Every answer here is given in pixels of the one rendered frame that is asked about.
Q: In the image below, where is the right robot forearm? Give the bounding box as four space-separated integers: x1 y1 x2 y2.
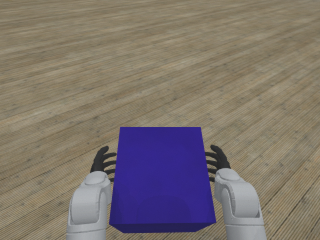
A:
214 168 267 240

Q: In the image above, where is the robot right hand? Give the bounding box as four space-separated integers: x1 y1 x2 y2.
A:
205 144 231 182

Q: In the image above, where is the left robot forearm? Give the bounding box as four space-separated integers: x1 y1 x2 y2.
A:
66 171 112 240

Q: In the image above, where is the carton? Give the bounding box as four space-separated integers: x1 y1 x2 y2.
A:
109 127 216 234

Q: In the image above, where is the robot left hand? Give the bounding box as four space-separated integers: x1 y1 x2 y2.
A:
90 146 117 182

